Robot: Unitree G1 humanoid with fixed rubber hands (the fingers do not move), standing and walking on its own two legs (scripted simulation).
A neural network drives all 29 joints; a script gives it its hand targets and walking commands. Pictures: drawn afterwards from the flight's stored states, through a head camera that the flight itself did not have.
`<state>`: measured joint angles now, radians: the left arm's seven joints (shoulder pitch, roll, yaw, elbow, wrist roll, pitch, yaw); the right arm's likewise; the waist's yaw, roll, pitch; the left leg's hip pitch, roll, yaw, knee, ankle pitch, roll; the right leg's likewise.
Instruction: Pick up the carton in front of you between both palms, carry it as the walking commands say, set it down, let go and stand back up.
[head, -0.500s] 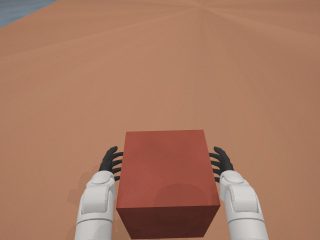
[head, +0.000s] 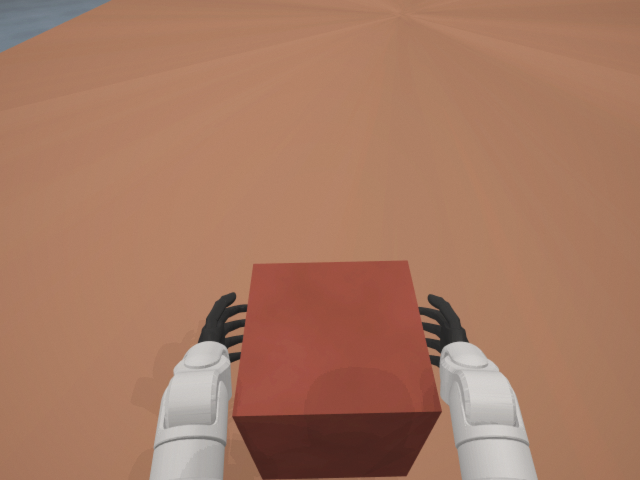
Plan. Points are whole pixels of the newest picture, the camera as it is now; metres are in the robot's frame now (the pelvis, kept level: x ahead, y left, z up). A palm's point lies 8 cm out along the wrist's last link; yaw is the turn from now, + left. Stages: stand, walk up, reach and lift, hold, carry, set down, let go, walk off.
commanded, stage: carry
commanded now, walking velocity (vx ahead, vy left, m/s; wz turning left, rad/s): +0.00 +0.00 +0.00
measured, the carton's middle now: (332, 373) +0.30 +0.00 -0.03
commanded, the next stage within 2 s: hold in 0.30 s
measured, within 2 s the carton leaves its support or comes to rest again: neither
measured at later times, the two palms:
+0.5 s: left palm (212, 363) +0.27 +0.15 +0.04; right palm (456, 359) +0.27 -0.15 +0.05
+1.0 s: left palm (218, 362) +0.27 +0.15 +0.04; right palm (465, 366) +0.26 -0.15 +0.05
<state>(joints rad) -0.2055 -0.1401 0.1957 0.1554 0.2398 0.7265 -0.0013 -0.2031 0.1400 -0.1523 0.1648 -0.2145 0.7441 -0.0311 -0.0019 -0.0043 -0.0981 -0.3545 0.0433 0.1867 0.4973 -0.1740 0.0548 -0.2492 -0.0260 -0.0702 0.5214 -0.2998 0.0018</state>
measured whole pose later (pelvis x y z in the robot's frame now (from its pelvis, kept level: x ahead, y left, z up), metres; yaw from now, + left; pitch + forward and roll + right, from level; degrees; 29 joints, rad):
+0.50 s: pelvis -0.01 +0.00 +0.01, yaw +0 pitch -5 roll +0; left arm -0.21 -0.14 0.19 0.15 0.25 0.72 0.00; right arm -0.20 0.14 -0.16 0.19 -0.22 0.70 -0.01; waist 0.01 -0.05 0.03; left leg -0.20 0.03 0.19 0.41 -0.13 0.05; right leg -0.10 -0.02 -0.07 0.46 -0.27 -0.01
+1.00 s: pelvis -0.02 +0.00 +0.01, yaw +0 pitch -9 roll +0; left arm -0.25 -0.15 0.21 0.19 0.27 0.71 0.00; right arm -0.24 0.15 -0.20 0.24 -0.23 0.68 0.00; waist 0.01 -0.05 0.10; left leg -0.12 0.01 0.14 0.40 -0.12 0.05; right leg -0.02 0.00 -0.03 0.44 -0.26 -0.02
